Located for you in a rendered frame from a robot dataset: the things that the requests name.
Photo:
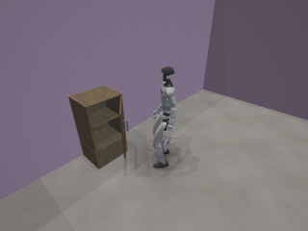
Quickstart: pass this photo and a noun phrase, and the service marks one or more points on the robot right thigh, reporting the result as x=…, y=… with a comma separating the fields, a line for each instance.
x=157, y=123

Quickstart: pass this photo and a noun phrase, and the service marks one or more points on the handle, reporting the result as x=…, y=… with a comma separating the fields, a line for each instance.
x=127, y=127

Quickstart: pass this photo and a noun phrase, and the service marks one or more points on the robot right hand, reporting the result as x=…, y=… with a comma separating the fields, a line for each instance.
x=155, y=113

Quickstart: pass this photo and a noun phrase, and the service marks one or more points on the robot left upper arm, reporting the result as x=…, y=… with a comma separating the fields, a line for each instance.
x=171, y=97

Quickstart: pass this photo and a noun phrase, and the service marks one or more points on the robot right forearm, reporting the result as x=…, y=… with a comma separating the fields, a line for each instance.
x=159, y=108

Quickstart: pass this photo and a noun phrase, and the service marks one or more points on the robot thigh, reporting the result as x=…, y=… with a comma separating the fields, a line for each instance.
x=157, y=123
x=159, y=134

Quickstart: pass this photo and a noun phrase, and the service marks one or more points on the robot left hand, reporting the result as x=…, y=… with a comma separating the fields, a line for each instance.
x=167, y=134

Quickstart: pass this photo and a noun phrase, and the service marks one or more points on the cupboard door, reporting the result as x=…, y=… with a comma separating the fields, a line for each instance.
x=122, y=126

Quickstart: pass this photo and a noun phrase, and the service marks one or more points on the robot left thigh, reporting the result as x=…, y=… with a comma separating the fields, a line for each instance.
x=159, y=134

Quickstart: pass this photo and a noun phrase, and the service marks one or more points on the robot left forearm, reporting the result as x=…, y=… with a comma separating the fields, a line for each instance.
x=173, y=115

